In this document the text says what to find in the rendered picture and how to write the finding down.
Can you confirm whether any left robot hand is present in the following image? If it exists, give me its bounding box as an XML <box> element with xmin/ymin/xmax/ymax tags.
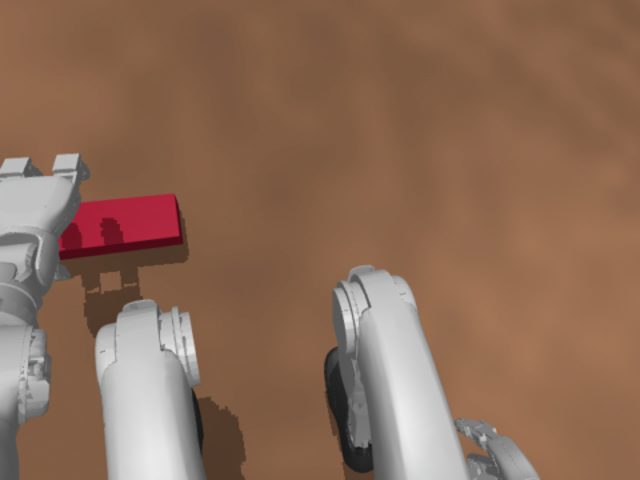
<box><xmin>0</xmin><ymin>153</ymin><xmax>90</xmax><ymax>281</ymax></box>

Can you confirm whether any carton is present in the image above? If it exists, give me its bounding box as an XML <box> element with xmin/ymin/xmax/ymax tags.
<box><xmin>57</xmin><ymin>193</ymin><xmax>183</xmax><ymax>260</ymax></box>

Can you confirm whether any right robot foot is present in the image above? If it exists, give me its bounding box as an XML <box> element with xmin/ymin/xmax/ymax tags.
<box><xmin>324</xmin><ymin>347</ymin><xmax>374</xmax><ymax>473</ymax></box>

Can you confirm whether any left robot arm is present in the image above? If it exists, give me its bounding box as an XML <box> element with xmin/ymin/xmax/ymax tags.
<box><xmin>0</xmin><ymin>226</ymin><xmax>60</xmax><ymax>480</ymax></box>

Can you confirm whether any right robot hand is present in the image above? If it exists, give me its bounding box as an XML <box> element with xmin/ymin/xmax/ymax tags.
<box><xmin>454</xmin><ymin>418</ymin><xmax>541</xmax><ymax>480</ymax></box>

